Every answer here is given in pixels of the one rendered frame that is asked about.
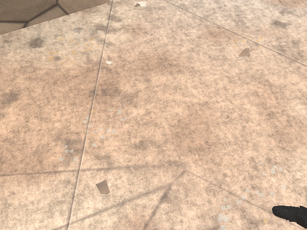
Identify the robot right hand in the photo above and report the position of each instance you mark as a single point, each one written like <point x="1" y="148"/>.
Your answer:
<point x="292" y="214"/>

